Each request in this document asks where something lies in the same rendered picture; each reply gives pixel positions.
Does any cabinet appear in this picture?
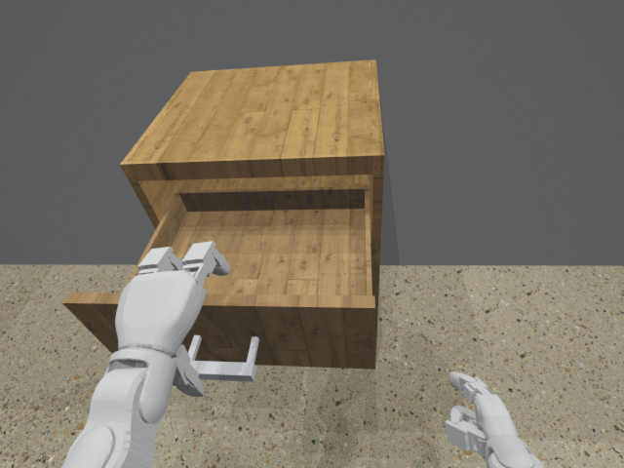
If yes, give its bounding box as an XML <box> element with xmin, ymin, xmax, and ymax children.
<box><xmin>120</xmin><ymin>59</ymin><xmax>384</xmax><ymax>370</ymax></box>

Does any right robot forearm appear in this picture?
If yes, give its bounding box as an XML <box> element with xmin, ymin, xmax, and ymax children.
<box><xmin>486</xmin><ymin>435</ymin><xmax>545</xmax><ymax>468</ymax></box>

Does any robot left hand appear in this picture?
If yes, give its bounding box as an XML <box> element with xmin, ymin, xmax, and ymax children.
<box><xmin>115</xmin><ymin>241</ymin><xmax>230</xmax><ymax>397</ymax></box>

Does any drawer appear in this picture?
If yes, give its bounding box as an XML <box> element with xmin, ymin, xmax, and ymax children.
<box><xmin>63</xmin><ymin>186</ymin><xmax>375</xmax><ymax>369</ymax></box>

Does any handle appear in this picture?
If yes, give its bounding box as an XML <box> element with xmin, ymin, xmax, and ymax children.
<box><xmin>188</xmin><ymin>335</ymin><xmax>259</xmax><ymax>382</ymax></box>

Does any left robot forearm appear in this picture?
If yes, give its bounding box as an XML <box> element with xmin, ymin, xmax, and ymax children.
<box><xmin>60</xmin><ymin>347</ymin><xmax>177</xmax><ymax>468</ymax></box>

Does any robot right hand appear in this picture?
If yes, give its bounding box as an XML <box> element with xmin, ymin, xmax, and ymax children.
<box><xmin>446</xmin><ymin>371</ymin><xmax>519</xmax><ymax>460</ymax></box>

